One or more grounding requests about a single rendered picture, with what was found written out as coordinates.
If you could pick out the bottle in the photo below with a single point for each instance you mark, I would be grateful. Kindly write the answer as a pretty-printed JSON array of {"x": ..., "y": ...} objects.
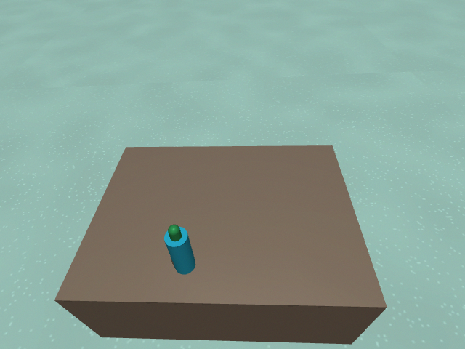
[{"x": 180, "y": 250}]

